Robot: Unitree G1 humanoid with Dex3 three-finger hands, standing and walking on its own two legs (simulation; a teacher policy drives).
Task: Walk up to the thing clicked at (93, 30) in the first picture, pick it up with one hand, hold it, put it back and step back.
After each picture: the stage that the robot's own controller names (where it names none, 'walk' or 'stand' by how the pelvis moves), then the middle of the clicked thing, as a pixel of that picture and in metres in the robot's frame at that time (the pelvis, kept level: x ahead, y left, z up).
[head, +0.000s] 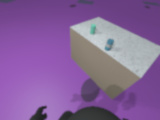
stand; (92, 29) +1.04 -0.02 -0.03
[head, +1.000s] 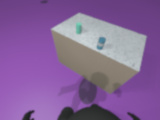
walk; (78, 28) +0.94 +0.12 -0.01
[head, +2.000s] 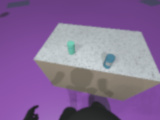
stand; (71, 48) +0.59 +0.14 -0.01
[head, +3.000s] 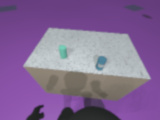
stand; (63, 52) +0.54 +0.24 -0.01
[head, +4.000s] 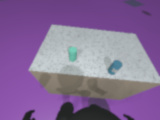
stand; (72, 54) +0.49 +0.14 -0.01
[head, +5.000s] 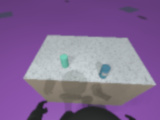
stand; (64, 61) +0.47 +0.22 -0.02
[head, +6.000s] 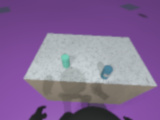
stand; (65, 61) +0.46 +0.20 -0.03
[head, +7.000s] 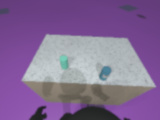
stand; (64, 62) +0.45 +0.21 -0.03
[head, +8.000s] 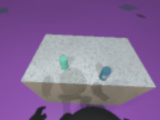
stand; (63, 63) +0.44 +0.21 -0.03
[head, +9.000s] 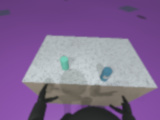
rise first; (64, 63) +0.44 +0.21 -0.03
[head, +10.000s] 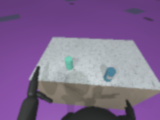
go down; (69, 63) +0.45 +0.20 -0.03
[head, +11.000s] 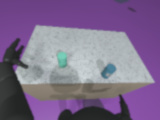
go down; (62, 60) +0.43 +0.18 +0.00
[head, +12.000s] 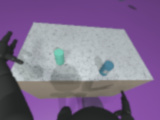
approach; (59, 57) +0.44 +0.19 +0.01
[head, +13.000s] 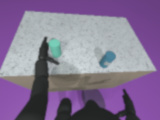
close in; (55, 49) +0.46 +0.20 +0.05
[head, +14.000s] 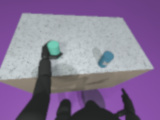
lift; (54, 50) +0.46 +0.20 +0.05
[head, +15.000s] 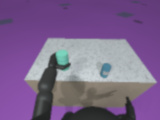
lift; (63, 60) +0.33 +0.16 +0.17
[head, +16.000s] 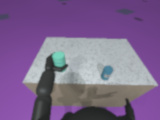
hold; (60, 62) +0.32 +0.18 +0.15
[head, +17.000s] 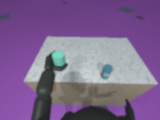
hold; (59, 61) +0.32 +0.18 +0.15
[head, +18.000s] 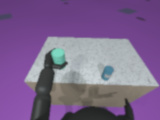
hold; (59, 59) +0.32 +0.18 +0.17
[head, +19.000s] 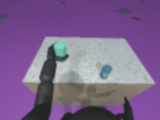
crouch; (61, 52) +0.38 +0.18 +0.17
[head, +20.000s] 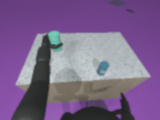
lower; (55, 42) +0.47 +0.20 +0.17
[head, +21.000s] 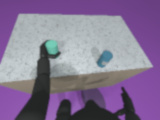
lower; (53, 50) +0.46 +0.20 +0.05
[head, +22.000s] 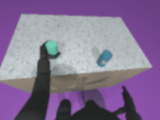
lower; (53, 50) +0.46 +0.20 +0.05
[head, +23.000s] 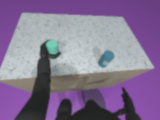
lower; (53, 50) +0.46 +0.20 +0.05
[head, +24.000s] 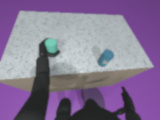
lower; (52, 48) +0.47 +0.20 +0.05
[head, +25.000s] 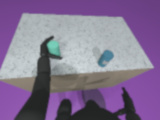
open; (54, 50) +0.46 +0.20 +0.05
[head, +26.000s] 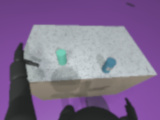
sink last; (61, 57) +0.44 +0.18 +0.02
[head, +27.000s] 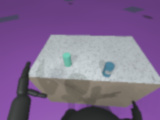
stand; (67, 59) +0.47 +0.21 +0.01
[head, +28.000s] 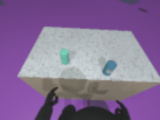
stand; (64, 57) +0.45 +0.19 +0.02
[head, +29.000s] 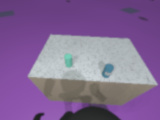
stand; (68, 60) +0.48 +0.19 -0.03
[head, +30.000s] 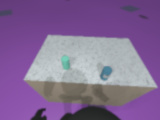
stand; (65, 63) +0.45 +0.20 -0.03
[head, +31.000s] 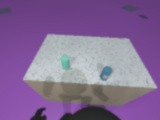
stand; (65, 62) +0.45 +0.20 -0.03
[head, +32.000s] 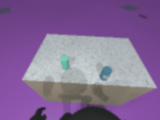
stand; (65, 62) +0.44 +0.20 -0.03
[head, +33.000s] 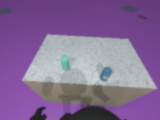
stand; (65, 63) +0.44 +0.20 -0.03
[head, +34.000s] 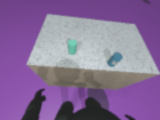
walk; (72, 47) +0.52 +0.13 -0.01
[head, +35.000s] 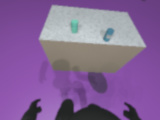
walk; (74, 26) +0.78 +0.20 -0.01
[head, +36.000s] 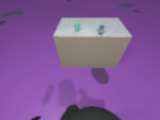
stand; (77, 27) +1.11 +0.24 -0.02
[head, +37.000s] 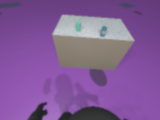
stand; (78, 26) +1.07 +0.17 -0.02
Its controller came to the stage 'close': yes
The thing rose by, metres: 0.22
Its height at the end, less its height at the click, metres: +0.00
